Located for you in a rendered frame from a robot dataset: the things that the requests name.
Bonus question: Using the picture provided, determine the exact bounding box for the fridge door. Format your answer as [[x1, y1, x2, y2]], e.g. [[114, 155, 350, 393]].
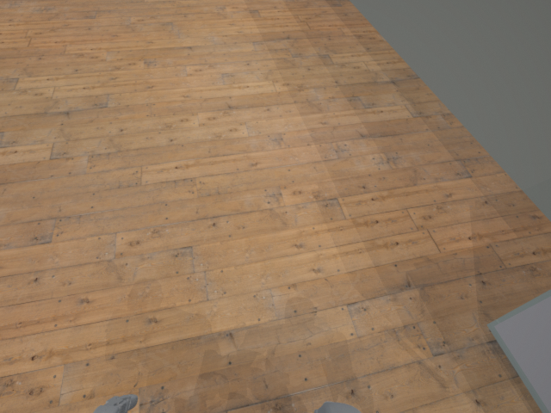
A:
[[494, 296, 551, 413]]

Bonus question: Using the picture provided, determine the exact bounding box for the robot left hand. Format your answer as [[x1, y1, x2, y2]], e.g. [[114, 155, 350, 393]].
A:
[[93, 394, 138, 413]]

